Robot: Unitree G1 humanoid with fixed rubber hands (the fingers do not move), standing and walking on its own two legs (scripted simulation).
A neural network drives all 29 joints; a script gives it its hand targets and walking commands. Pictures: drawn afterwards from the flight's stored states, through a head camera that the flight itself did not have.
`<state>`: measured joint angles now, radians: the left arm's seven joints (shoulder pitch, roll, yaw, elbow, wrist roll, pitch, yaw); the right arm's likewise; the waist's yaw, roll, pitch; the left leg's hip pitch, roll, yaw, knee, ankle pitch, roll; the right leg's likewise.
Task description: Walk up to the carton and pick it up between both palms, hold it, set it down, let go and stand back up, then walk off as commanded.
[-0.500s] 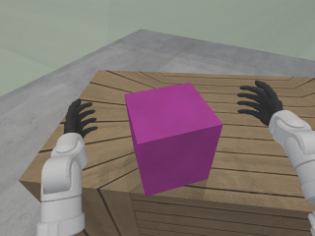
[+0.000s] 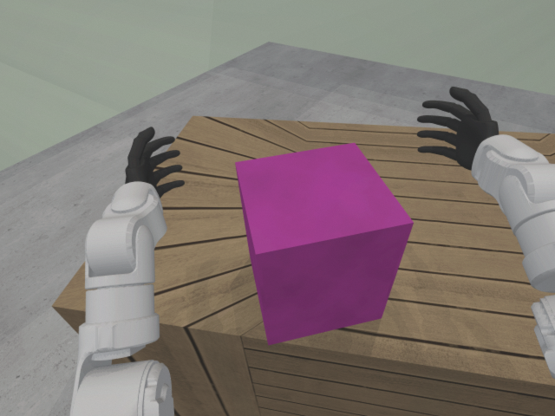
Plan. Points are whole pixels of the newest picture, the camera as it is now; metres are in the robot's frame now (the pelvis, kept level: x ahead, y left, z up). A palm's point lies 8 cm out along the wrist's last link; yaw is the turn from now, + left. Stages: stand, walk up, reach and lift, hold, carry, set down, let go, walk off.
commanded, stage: reach and lift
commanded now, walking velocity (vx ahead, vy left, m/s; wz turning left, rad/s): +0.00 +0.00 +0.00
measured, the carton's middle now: (311, 243) +0.41 +0.05 +0.03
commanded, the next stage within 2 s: none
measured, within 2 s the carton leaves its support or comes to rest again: neither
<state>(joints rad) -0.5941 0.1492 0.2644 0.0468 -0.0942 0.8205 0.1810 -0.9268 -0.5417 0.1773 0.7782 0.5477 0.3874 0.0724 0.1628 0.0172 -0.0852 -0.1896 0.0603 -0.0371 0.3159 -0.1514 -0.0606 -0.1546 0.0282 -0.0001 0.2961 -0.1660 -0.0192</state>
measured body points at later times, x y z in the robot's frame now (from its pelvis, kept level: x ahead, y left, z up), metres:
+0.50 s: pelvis +0.01 +0.00 +0.00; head +0.01 -0.01 +0.45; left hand +0.36 +0.28 +0.20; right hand +0.49 -0.12 +0.23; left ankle +0.01 +0.15 -0.75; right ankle -0.01 -0.11 -0.75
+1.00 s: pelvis +0.00 -0.01 +0.00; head +0.03 -0.01 +0.45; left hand +0.36 +0.27 +0.11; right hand +0.49 -0.09 +0.14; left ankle +0.01 +0.15 -0.75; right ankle -0.01 -0.11 -0.75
